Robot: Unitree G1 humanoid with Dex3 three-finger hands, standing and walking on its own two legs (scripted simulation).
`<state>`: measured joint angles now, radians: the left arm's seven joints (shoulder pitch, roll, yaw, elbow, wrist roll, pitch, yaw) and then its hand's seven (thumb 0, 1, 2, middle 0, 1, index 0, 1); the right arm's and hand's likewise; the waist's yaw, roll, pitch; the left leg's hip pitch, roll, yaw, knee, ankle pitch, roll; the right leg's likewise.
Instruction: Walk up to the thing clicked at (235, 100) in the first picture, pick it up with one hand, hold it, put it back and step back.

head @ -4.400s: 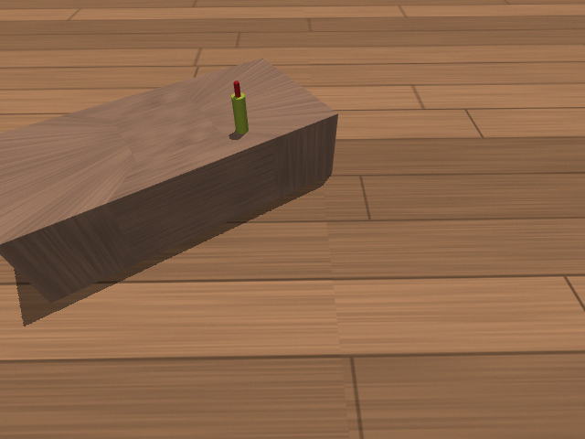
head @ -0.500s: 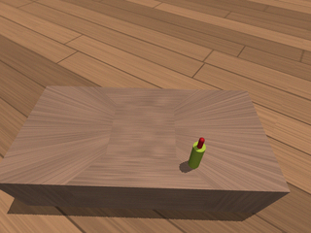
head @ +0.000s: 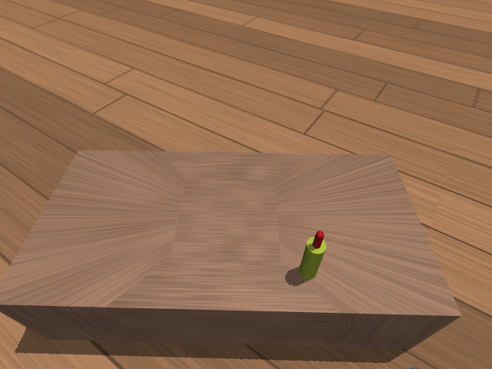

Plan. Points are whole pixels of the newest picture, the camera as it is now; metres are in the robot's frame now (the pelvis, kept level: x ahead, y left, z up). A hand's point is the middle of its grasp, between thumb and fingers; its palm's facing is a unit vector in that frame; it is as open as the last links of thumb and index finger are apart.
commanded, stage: walk up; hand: right
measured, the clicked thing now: (313, 254) +0.49 -0.18 -0.31
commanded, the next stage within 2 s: stand in 0.50 s
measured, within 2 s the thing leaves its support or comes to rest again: neither
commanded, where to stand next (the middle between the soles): +0.06 +0.02 m, yaw -2 degrees
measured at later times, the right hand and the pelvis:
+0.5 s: hand out of the picture +0.08 -0.26 -0.16, palm faces +0.01 +0.95 -0.33, open 7.4 cm; pelvis +0.01 +0.00 +0.00, yaw -1 degrees
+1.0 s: hand out of the picture +0.11 -0.26 -0.15, palm faces -0.02 +0.94 -0.34, open 7.4 cm; pelvis +0.02 -0.01 +0.01, yaw +0 degrees
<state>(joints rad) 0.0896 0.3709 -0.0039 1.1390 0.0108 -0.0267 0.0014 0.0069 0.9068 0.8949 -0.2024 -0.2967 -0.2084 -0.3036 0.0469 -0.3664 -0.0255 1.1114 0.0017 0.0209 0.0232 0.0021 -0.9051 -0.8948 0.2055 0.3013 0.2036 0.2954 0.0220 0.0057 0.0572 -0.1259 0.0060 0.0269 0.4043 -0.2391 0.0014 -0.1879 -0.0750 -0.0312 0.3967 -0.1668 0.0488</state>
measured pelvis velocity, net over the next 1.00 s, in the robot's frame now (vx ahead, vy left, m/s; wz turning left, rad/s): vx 0.02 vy -0.01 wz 0.00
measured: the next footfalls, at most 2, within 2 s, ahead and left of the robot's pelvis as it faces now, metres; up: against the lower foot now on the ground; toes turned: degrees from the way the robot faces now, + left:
none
